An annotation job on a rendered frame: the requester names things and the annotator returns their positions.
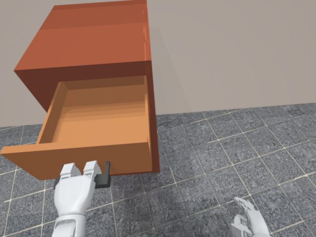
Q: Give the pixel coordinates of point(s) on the robot right hand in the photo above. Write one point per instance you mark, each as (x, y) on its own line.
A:
(253, 224)

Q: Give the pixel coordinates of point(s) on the robot left hand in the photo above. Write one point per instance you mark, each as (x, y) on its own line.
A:
(74, 191)

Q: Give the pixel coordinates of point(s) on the drawer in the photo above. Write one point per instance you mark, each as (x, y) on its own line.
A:
(88, 120)

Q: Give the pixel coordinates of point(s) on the left robot forearm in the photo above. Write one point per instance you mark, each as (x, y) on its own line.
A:
(70, 225)

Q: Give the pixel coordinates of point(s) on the handle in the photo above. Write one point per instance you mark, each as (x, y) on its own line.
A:
(101, 180)

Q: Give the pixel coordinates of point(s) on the cabinet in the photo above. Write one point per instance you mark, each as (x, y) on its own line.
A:
(85, 41)

